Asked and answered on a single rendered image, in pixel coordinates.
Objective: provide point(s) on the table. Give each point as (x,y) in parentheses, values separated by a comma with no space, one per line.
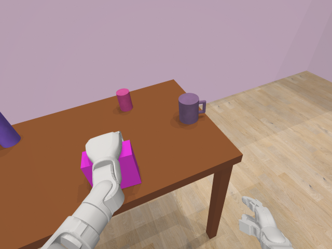
(41,182)

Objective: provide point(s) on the robot right hand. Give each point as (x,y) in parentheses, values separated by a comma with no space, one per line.
(263,218)

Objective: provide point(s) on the sponge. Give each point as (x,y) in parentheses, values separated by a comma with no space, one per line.
(128,165)

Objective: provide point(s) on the robot left hand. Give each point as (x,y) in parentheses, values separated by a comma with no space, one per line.
(106,145)

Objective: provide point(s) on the right robot forearm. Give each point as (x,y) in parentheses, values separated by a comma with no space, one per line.
(273,238)

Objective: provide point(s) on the left robot forearm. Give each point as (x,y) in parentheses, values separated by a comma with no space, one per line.
(82,230)

